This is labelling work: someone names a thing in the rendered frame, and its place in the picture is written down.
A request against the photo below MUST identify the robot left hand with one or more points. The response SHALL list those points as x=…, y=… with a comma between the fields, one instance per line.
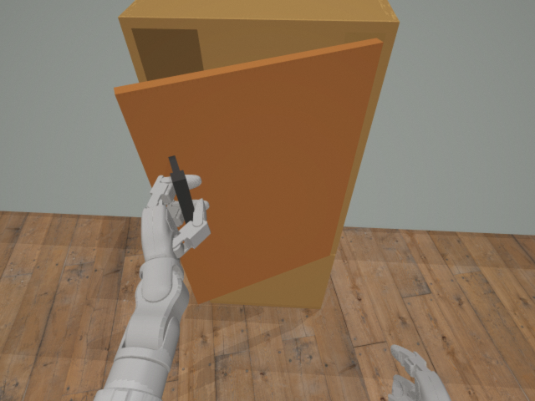
x=162, y=216

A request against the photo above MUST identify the robot right hand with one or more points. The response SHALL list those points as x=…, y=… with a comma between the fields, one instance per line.
x=428, y=385

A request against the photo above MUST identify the robot left forearm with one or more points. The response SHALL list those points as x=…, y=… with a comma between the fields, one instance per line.
x=147, y=349

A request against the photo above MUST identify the handle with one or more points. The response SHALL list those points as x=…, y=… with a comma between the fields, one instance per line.
x=182, y=190

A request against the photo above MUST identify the cupboard door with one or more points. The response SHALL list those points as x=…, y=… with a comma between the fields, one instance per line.
x=273, y=141

